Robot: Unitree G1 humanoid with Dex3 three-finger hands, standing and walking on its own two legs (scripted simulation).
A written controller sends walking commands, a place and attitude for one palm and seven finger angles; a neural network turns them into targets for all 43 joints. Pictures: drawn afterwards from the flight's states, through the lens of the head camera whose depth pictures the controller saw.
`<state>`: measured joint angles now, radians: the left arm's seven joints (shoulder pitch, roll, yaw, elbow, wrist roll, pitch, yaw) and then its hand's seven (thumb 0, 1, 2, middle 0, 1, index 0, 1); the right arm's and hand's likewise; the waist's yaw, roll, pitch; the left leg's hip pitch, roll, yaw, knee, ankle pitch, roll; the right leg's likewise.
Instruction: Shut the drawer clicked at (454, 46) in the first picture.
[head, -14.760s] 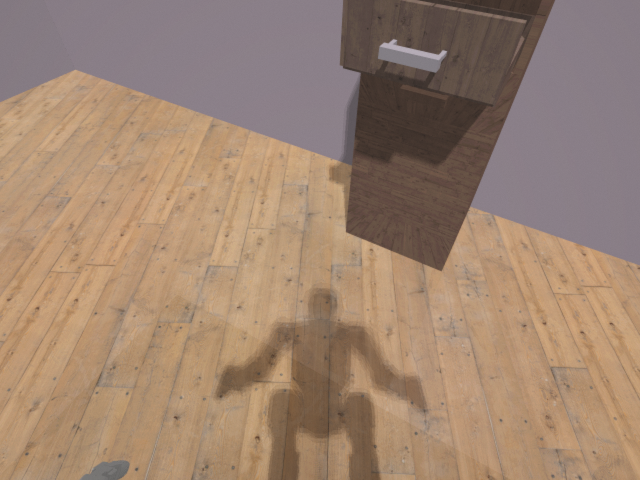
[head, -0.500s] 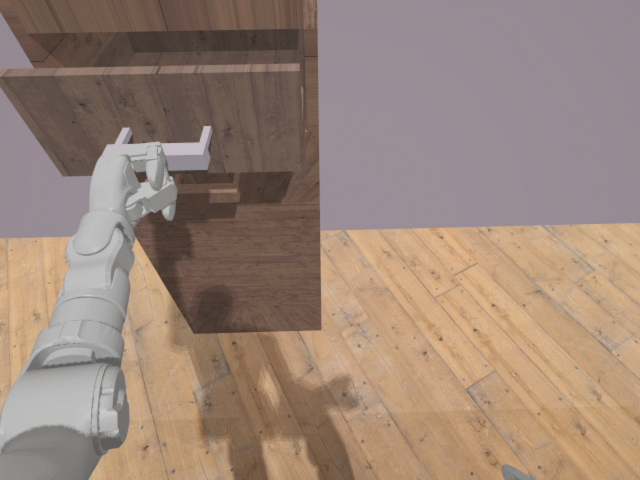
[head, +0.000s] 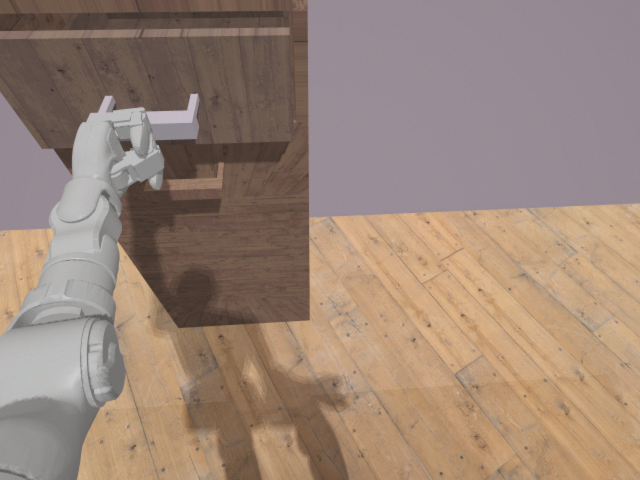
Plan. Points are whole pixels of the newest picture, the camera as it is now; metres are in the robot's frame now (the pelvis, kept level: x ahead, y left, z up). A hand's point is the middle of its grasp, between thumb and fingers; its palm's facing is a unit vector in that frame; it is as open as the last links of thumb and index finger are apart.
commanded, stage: push the drawer shut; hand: left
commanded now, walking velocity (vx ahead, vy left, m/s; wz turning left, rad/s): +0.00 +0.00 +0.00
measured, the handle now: (148, 114) +0.55 +0.22 +0.14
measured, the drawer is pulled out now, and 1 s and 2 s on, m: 0.05 0.00 0.00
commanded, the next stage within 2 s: pull the fist back off the drawer in 0.76 s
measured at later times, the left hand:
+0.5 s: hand (163, 127) +0.52 +0.20 +0.14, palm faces +0.06 -1.00 -0.01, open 3.2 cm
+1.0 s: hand (162, 125) +0.53 +0.20 +0.14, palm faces +0.06 -1.00 -0.02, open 3.1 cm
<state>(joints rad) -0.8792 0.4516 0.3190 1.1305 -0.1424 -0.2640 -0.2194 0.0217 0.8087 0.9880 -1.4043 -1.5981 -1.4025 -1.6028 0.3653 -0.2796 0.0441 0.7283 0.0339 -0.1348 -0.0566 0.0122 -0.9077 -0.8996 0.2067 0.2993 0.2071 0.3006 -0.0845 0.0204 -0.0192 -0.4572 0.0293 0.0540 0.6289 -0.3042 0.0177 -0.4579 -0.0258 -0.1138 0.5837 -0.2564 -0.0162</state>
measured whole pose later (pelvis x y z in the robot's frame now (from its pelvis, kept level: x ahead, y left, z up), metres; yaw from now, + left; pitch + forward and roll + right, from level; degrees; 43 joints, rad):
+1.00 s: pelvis +0.00 +0.00 -0.01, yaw +0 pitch +14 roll -2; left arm -1.13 0.61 0.34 1.36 -0.09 -0.25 -0.21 0.02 0.76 1.04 -1.40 -1.60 -1.40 -1.60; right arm 0.45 -0.31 0.05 0.75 0.01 -0.12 -0.05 0.01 -0.91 -0.90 0.21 0.30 0.21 0.30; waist -0.18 0.03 -0.03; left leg -0.63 0.04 0.03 0.70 -0.32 0.02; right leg -0.61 -0.01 -0.13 0.61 -0.25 -0.02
